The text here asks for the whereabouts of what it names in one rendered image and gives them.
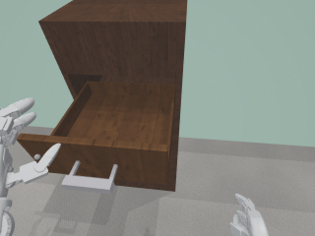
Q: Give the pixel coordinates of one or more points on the cabinet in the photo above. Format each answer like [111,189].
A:
[122,41]

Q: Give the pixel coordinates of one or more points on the handle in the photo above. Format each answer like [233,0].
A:
[89,184]

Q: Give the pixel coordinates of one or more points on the robot right hand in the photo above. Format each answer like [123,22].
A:
[253,223]

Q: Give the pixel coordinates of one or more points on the robot left forearm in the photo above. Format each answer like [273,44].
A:
[7,221]

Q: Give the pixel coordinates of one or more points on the drawer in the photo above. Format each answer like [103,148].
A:
[128,124]

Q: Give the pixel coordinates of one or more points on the robot left hand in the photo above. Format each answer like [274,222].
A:
[11,122]

